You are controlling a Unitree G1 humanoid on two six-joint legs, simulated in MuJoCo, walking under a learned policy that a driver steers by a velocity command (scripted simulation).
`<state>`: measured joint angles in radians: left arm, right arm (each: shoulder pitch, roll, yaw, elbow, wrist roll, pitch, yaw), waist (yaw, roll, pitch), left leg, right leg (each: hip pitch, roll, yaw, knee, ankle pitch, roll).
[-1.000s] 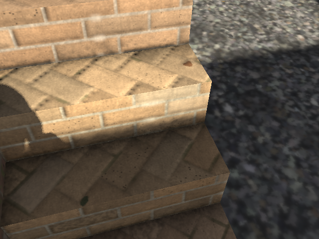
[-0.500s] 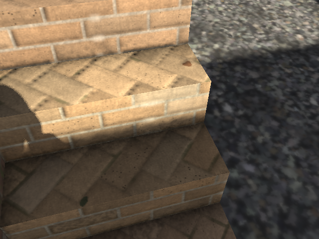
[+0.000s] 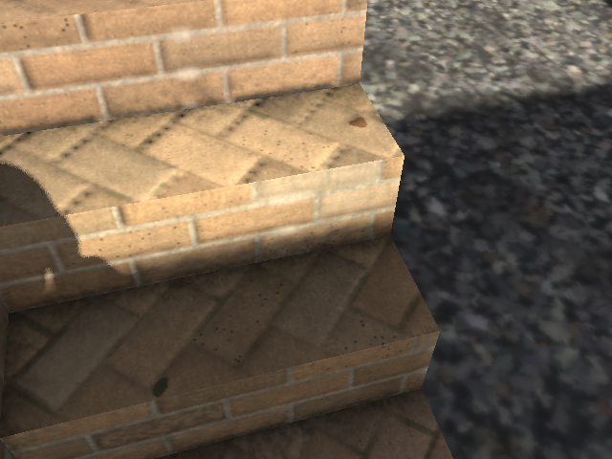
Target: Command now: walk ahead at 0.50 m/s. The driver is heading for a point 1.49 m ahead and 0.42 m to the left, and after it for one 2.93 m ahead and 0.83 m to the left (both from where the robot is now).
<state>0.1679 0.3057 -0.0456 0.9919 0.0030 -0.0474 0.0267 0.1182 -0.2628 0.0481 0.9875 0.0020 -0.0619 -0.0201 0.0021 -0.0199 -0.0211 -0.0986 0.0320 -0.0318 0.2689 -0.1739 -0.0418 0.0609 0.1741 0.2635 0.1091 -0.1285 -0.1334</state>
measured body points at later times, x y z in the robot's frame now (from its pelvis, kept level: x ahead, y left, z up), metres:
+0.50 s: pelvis +0.00 +0.00 +0.00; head +0.00 +0.01 +0.45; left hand +0.08 +0.28 -0.14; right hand +0.11 -0.26 -0.13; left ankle -0.02 +0.15 -0.75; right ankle -0.07 -0.05 -0.75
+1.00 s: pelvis -0.01 +0.00 +0.00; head +0.00 +0.01 +0.45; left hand +0.02 +0.29 -0.15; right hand +0.05 -0.26 -0.14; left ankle -0.02 +0.15 -0.75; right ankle -0.07 -0.05 -0.75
